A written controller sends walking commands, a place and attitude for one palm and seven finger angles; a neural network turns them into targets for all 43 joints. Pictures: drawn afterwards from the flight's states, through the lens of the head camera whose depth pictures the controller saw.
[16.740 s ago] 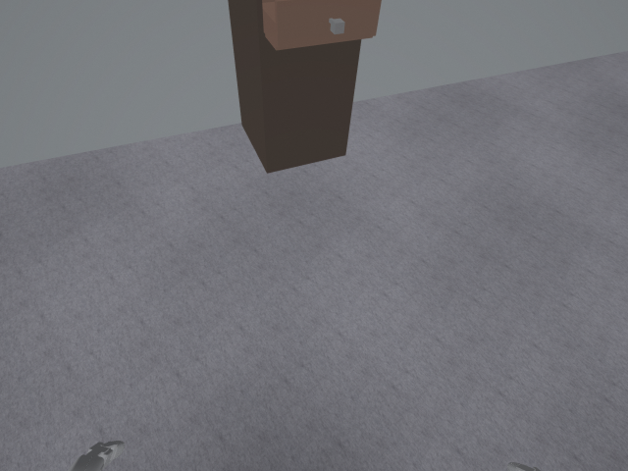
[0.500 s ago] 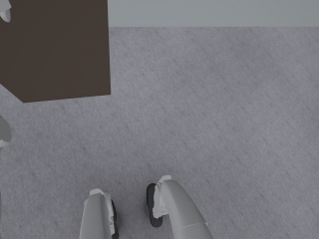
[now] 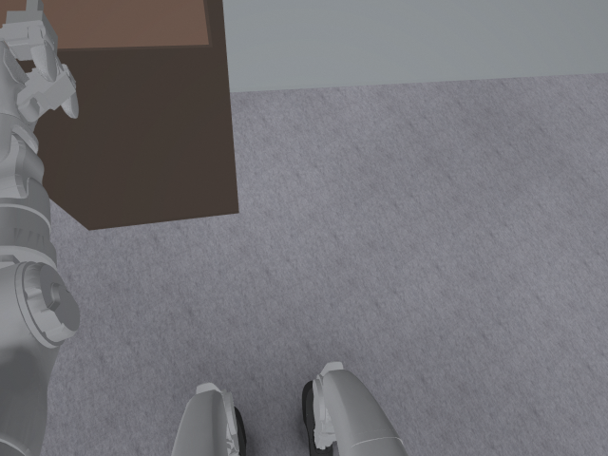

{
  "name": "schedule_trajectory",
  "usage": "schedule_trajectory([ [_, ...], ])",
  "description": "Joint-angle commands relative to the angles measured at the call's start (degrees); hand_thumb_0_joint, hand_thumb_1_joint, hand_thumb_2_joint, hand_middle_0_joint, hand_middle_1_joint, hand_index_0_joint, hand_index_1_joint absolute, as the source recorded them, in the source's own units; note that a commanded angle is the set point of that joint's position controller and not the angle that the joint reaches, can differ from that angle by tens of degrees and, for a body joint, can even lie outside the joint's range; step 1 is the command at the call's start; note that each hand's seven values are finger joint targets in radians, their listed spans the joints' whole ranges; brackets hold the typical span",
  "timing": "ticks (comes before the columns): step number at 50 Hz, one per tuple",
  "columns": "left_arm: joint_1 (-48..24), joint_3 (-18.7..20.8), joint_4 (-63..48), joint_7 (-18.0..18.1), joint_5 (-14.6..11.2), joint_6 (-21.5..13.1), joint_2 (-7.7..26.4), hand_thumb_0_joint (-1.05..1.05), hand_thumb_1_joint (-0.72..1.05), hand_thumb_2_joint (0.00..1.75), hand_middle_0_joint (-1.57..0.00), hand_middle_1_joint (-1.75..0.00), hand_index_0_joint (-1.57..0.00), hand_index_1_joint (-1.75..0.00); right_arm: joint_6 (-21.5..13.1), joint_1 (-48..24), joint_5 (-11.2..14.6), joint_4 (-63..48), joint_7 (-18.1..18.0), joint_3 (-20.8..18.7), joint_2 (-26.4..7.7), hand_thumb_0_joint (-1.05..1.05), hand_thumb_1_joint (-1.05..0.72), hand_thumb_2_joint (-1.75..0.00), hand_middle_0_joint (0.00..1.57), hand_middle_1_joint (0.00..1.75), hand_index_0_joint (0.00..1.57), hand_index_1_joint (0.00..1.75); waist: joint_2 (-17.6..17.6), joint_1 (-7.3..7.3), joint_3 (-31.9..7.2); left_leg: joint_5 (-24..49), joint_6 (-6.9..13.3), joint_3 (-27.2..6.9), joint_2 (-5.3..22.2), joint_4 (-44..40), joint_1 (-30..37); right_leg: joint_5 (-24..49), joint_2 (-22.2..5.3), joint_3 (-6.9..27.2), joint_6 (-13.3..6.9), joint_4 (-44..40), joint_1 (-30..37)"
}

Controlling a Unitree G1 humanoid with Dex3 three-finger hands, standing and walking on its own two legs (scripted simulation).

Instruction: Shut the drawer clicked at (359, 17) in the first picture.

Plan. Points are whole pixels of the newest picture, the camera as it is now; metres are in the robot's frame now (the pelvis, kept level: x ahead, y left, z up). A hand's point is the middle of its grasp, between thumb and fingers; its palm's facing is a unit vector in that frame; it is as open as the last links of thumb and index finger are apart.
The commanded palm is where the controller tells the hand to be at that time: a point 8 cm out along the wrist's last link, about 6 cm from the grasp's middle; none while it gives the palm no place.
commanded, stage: draw the hand back to the body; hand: left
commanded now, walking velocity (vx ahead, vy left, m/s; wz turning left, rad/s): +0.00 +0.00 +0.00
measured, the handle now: (33, 23) +0.64 +0.25 +0.06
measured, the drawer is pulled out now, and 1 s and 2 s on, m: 0.00 0.00 0.00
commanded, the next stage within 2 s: step back with the hand held close in 1.36 s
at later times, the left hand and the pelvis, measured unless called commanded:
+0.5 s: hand out of the picture +0.38 +0.23 +0.14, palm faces +0.02 -1.00 -0.03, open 3.3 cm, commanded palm +0.34 +0.27 +0.16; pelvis +0.02 +0.00 +0.06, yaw +3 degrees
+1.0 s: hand out of the picture +0.23 +0.24 +0.23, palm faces +0.40 -0.87 -0.30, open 3.3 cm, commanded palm +0.18 +0.28 +0.24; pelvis +0.01 -0.01 +0.10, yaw +3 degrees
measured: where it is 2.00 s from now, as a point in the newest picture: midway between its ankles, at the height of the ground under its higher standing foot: (277, 451)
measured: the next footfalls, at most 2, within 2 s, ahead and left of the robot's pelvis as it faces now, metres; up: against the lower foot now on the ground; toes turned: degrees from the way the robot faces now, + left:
none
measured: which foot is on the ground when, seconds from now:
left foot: down 0.00-1.00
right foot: down 0.00-1.00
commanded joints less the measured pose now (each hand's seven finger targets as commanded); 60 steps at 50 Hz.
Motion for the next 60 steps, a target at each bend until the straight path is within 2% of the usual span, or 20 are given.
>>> schedule_trajectory([
  [1,-13.4,2.2,-19.7,-1.7,-3.2,-4.7,14.6,0.0,0.9,0.9,-1.4,-1.6,-1.4,-1.6,0.7,12.9,1.0,-2.9,-0.3,-5.3,-11.3,0.0,-0.9,-0.9,0.2,0.3,0.2,0.3,11.1,3.77,-40.7,39.7,-0.9,-4.8,-2.4,-7.7,31.6,28.4,3.1,2.7,-1.1,-5.3,22.9],
  [3,-4.3,1.3,-25.5,-3.2,-5.0,-3.1,12.7,0.0,0.9,0.9,-1.4,-1.6,-1.4,-1.6,1.2,12.0,1.9,-4.8,-0.1,-5.8,-11.1,0.0,-0.9,-0.9,0.2,0.3,0.2,0.3,11.4,5.84,-43.7,45.9,-1.1,-4.7,-2.4,-9.8,36.5,31.9,3.3,2.4,-1.3,-6.9,27.2],
  [6,2.2,-2.3,-36.1,-4.2,-8.9,-0.2,6.5,0.0,0.9,0.9,-1.4,-1.6,-1.4,-1.6,1.2,9.4,3.4,-6.2,0.0,-6.4,-10.1,0.0,-0.9,-0.9,0.2,0.3,0.2,0.3,8.9,6.26,-41.0,48.6,-0.8,-4.1,-2.3,-12.8,40.0,34.8,3.4,1.8,-0.7,-10.5,30.8],
  [8,6.2,-2.6,-41.6,-3.6,-11.1,0.5,4.9,0.0,0.9,0.9,-1.4,-1.6,-1.4,-1.6,0.7,7.9,3.9,-7.0,-0.4,-6.4,-9.9,0.0,-0.9,-0.9,0.2,0.3,0.2,0.3,5.8,6.73,-38.6,47.5,-0.3,-3.6,-2.5,-14.6,39.2,36.7,3.2,2.0,-0.8,-12.1,34.8],
  [11,10.2,-4.1,-41.2,-1.9,-12.3,1.0,1.5,0.0,0.9,0.9,-1.4,-1.6,-1.4,-1.6,0.0,5.6,4.4,-6.3,-1.1,-6.4,-9.4,0.0,-0.9,-0.9,0.2,0.3,0.2,0.3,2.1,6.33,-28.4,39.3,-0.2,-2.4,-3.0,-17.7,36.0,33.0,3.0,1.7,-0.4,-14.7,35.7],
  [14,14.5,-5.5,-39.1,-1.0,-11.8,1.0,-0.7,0.0,0.9,0.9,-1.4,-1.6,-1.4,-1.6,-0.4,3.2,4.6,-6.2,-1.6,-6.1,-9.0,0.0,-0.9,-0.9,0.2,0.3,0.2,0.3,3.1,6.76,-20.5,34.7,-0.4,-1.6,-3.5,-20.0,35.8,29.5,2.8,1.7,-0.8,-16.2,35.0],
  [16,16.4,-7.2,-41.4,-1.7,-11.6,1.0,-1.6,0.0,0.9,0.9,-1.4,-1.6,-1.4,-1.6,-0.6,1.7,4.8,-6.9,-1.8,-6.0,-8.7,0.0,-0.9,-0.9,0.2,0.3,0.2,0.3,5.3,7.44,-20.1,36.1,-0.6,-1.5,-3.6,-20.9,37.9,30.0,2.4,2.0,-1.0,-16.7,36.2],
  [18,18.5,-9.5,-47.1,-2.9,-12.1,0.6,-3.4,0.0,0.9,0.9,-1.4,-1.6,-1.4,-1.6,-1.1,0.0,5.1,-8.3,-1.9,-6.0,-8.4,0.0,-0.9,-0.9,0.2,0.3,0.2,0.3,8.1,8.18,-23.1,40.0,-0.8,-1.9,-3.4,-21.3,43.2,30.6,2.3,2.1,-1.2,-17.0,37.3],
  [21,21.8,-9.9,-51.9,-4.4,-14.0,1.0,-4.1,0.0,0.9,0.9,-1.4,-1.6,-1.4,-1.6,-2.1,-3.7,5.4,-9.6,-2.3,-5.6,-8.1,0.0,-0.9,-0.9,0.2,0.3,0.2,0.3,7.3,9.32,-21.9,38.5,-1.3,-2.9,-3.2,-23.3,46.0,28.2,2.2,1.5,-1.4,-18.3,38.7],
  [24,25.6,-8.0,-53.8,-4.1,-15.5,2.5,-3.4,0.0,0.9,0.9,-1.4,-1.6,-1.4,-1.6,-3.1,-7.2,6.0,-11.1,-3.3,-5.1,-8.0,0.0,-0.9,-0.9,0.2,0.3,0.2,0.3,1.7,10.19,-18.1,32.3,-1.0,-2.9,-3.6,-25.8,43.5,26.0,2.0,1.3,-1.5,-19.6,41.5],
  [25,26.5,-10.1,-59.5,3.4,-6.6,4.4,1.2,0.0,0.9,0.9,-1.4,-1.6,-1.4,-1.6,-2.8,-11.3,5.7,-11.8,-4.0,-5.4,-7.6,0.0,-0.9,-0.9,0.2,0.3,0.2,0.3,3.4,12.9,-19.1,32.2,-1.0,-2.3,-3.9,-28.6,46.9,22.1,0.2,3.3,-2.2,-22.6,42.9],
  [26,29.9,-11.9,-61.4,7.3,-6.2,6.4,-3.7,0.0,0.9,0.9,-1.4,-1.6,-1.4,-1.6,-3.0,-12.0,5.5,-12.5,-4.6,-5.1,-6.6,0.0,-0.9,-0.9,0.2,0.3,0.2,0.3,2.8,11.78,-15.0,29.0,-1.3,-2.5,-3.5,-30.7,47.5,19.7,0.2,2.8,-2.1,-24.3,42.0],
  [27,34.4,-12.7,-62.4,9.4,-6.2,7.8,-6.0,0.0,0.9,0.9,-1.4,-1.6,-1.4,-1.6,-3.4,-12.7,5.5,-12.9,-4.9,-4.8,-6.5,0.0,-0.9,-0.9,0.2,0.3,0.2,0.3,0.7,12.21,-12.4,26.5,-1.4,-2.9,-3.4,-32.2,46.3,18.1,0.1,2.4,-2.0,-25.0,42.7],
  [33,42.5,-11.6,-71.5,16.6,-3.9,11.6,-5.2,0.0,0.9,0.9,-1.4,-1.6,-1.4,-1.6,-4.3,-16.1,5.2,-11.5,-6.6,-3.7,-6.0,0.0,-0.9,-0.9,0.2,0.3,0.2,0.3,-1.4,13.3,-8.2,23.7,-1.2,-2.3,-3.3,-38.8,50.0,18.3,-0.3,2.8,-2.1,-31.0,51.8],
  [37,46.5,-12.3,-77.2,18.4,-3.2,12.5,-7.0,0.0,0.9,0.9,-1.4,-1.6,-1.4,-1.6,-5.7,-17.8,4.8,-10.7,-7.2,-2.8,-5.1,0.0,-0.9,-0.9,0.2,0.3,0.2,0.3,0.9,13.87,-4.5,22.3,-1.3,-2.4,-3.3,-43.1,53.8,16.6,-0.4,2.8,-2.0,-34.7,54.3],
  [38,47.4,-12.7,-78.4,18.5,-3.1,12.5,-7.2,0.0,0.9,0.9,-1.4,-1.6,-1.4,-1.6,-6.1,-18.2,4.6,-10.4,-7.3,-2.7,-5.1,0.0,-0.9,-0.9,0.2,0.3,0.2,0.3,-0.8,13.86,-3.4,21.7,-1.2,-2.5,-3.3,-44.0,54.1,16.1,-0.2,2.8,-2.0,-35.9,54.9],
  [42,53.6,-12.7,-85.6,19.0,-2.6,12.4,-8.5,0.0,0.9,0.9,-1.4,-1.6,-1.4,-1.6,-8.0,-19.1,4.0,-9.7,-7.1,-2.4,-4.5,0.0,-0.9,-0.9,0.2,0.3,0.2,0.3,3.6,14.55,-2.0,23.4,-1.4,-2.5,-3.4,-46.7,57.5,17.0,-0.4,2.7,-2.1,-38.2,57.7],
  [48,68.0,-9.0,-92.2,19.1,-2.8,12.5,-7.6,0.0,0.9,0.9,-1.4,-1.6,-1.4,-1.6,-9.1,-20.3,3.1,-9.1,-6.6,-3.0,-4.3,0.0,-0.9,-0.9,0.2,0.3,0.2,0.3,-1.9,15.91,0.7,24.3,-1.0,-1.7,-3.9,-48.2,57.8,17.9,-0.1,2.9,-1.6,-41.3,61.0],
  [55,78.9,-5.7,-104.1,19.5,-2.4,11.3,-6.9,0.0,0.9,0.9,-1.4,-1.6,-1.4,-1.6,-10.9,-20.8,2.7,-9.4,-6.5,-3.4,-3.2,0.0,-0.9,-0.9,0.2,0.3,0.2,0.3,2.0,16.74,2.4,24.6,-1.0,-0.8,-4.5,-48.0,58.9,17.8,-0.3,3.4,-1.3,-43.3,61.2],
  [60,85.4,-5.3,-106.3,19.6,-2.1,10.8,-8.0,0.0,0.9,0.9,-1.4,-1.6,-1.4,-1.6,-12.4,-20.3,2.5,-8.9,-6.8,-3.6,-3.0,0.0,-0.9,-0.9,0.2,0.3,0.2,0.3,0.2,16.55,5.9,23.9,-0.9,-0.5,-4.5,-47.5,59.1,16.8,0.0,3.6,-1.0,-44.7,58.9],
])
